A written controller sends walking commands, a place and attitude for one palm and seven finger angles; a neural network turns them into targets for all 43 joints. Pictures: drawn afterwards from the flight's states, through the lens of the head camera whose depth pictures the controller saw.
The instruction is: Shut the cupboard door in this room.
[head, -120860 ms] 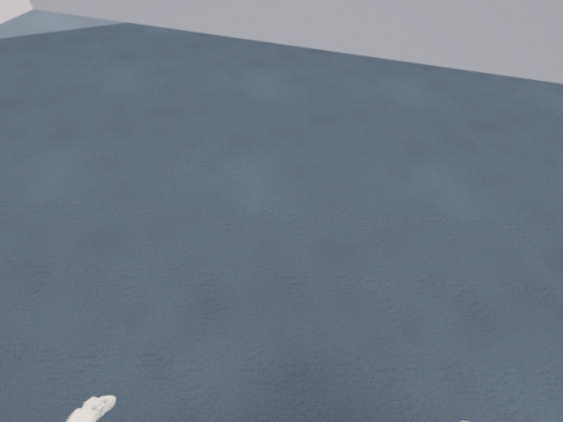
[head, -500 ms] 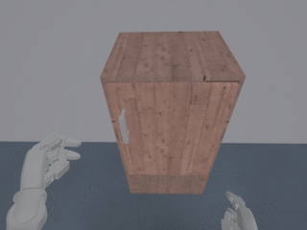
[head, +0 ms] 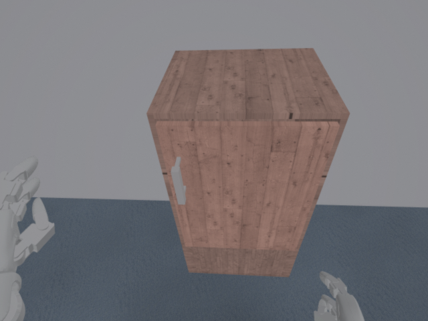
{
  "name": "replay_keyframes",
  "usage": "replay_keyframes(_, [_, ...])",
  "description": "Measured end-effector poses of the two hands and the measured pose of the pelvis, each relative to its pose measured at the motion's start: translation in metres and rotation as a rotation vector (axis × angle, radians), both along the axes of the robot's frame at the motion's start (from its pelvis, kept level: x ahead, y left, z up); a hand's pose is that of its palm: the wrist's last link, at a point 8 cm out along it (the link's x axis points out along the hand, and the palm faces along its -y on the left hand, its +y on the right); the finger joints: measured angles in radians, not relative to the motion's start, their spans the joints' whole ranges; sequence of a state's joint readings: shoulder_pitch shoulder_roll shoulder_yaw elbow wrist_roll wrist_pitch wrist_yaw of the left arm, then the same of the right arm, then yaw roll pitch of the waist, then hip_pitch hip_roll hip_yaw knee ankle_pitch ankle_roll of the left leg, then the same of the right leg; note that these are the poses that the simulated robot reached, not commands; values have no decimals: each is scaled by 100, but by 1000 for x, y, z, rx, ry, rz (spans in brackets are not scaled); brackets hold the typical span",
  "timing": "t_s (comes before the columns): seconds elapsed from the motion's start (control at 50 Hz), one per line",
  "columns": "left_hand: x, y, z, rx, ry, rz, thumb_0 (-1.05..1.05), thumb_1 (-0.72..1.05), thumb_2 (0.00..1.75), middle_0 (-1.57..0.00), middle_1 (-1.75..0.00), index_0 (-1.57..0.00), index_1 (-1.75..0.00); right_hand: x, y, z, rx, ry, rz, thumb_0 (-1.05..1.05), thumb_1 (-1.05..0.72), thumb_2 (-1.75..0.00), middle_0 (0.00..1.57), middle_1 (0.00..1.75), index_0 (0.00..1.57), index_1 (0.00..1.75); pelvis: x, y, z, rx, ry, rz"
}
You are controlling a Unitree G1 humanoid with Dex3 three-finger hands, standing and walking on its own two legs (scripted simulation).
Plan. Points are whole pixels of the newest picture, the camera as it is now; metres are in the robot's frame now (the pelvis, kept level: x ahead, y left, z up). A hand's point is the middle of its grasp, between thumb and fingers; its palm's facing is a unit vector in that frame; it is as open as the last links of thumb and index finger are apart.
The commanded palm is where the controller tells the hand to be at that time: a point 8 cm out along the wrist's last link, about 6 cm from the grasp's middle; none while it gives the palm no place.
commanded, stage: draw the hand back to the body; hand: left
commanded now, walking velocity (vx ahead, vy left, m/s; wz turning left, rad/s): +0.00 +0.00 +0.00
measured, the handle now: (180, 181) +0.48 +0.17 -0.05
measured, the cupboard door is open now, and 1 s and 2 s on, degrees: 0 0 0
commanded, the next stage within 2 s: step back with the hand held close in 0.18 s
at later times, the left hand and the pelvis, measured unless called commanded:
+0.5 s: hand (57, 228) +0.19 +0.26 +0.15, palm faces +0.42 -0.79 -0.45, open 7.4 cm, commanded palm +0.13 +0.30 +0.17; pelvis +0.00 +0.00 +0.00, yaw +0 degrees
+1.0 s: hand (10, 273) +0.12 +0.29 +0.15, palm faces +0.44 -0.77 -0.46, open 7.4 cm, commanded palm +0.07 +0.32 +0.17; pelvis -0.07 +0.02 -0.01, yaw +0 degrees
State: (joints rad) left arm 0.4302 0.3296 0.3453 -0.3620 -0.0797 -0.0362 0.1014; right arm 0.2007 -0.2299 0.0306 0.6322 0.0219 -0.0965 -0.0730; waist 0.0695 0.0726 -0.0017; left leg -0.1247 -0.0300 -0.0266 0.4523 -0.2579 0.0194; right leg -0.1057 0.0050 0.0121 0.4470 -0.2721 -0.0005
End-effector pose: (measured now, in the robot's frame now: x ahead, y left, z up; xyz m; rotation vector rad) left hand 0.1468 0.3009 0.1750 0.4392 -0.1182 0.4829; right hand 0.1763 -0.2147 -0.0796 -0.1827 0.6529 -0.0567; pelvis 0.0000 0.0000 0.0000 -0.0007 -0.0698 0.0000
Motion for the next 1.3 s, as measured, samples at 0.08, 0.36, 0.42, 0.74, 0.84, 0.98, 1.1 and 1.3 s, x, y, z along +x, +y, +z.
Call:
replay_keyframes(0.08, [3, -8, -5, -15, 16, -23, 1, 89, 89, -22, -32, -23, -32, -2, -7, 1, -11, 2, -13, 1, -91, -90, 20, 30, 20, 30, 1, -4, 0, 1, 1, -3])
replay_keyframes(0.36, [4, -13, 10, 44, -20, -35, 1, 89, 89, -21, -30, -21, -30, -3, -15, 1, 11, -7, -34, 1, -91, -90, 20, 30, 20, 30, -1, -11, 1, -7, 8, -3])
replay_keyframes(0.42, [5, -9, 8, 66, -14, -35, 1, 89, 89, -21, -30, -21, -30, -7, -19, -2, -1, 22, -49, 1, -91, -90, 21, 30, 20, 30, -3, -9, 0, -19, 38, 3])
replay_keyframes(0.74, [-7, 16, 11, 140, -19, -120, 1, 89, 89, -21, -30, -21, -30, -46, -12, 5, -71, 99, -156, 1, -91, -90, 20, 30, 20, 30, -29, 19, -2, -6, 76, -18])
replay_keyframes(0.84, [-26, 20, 7, 140, -34, -123, 1, 89, 89, -21, -30, -21, -30, -60, -4, 10, -61, 64, -149, 1, -91, -90, 21, 30, 20, 30, -46, 22, -4, -9, 76, -19])
replay_keyframes(0.98, [-60, 21, -6, 137, -43, -79, 1, 89, 89, -21, -30, -21, -30, -88, -4, 3, -80, 66, -116, 1, -91, -90, 21, 30, 20, 30, -70, 18, -11, -19, 67, -3])
replay_keyframes(1.1, [-83, 9, 2, 149, -141, -59, 1, 89, 89, -21, -30, -21, -30, -111, -13, -7, -98, 89, -88, 1, -91, -90, 21, 30, 20, 30, -85, 8, -16, -27, 57, 18])
replay_keyframes(1.3, [-94, 15, 3, 154, -196, -114, 1, 88, 89, -21, -30, -21, -30, -150, -22, -10, -142, 149, -136, 1, -91, -90, 21, 30, 20, 30, -111, 16, -20, -39, 88, 37])
